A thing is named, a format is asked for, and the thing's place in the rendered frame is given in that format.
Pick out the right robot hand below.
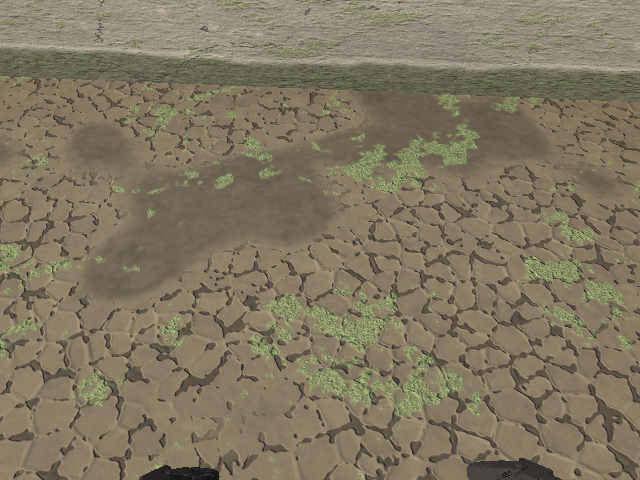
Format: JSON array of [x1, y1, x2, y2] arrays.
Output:
[[466, 458, 562, 480]]

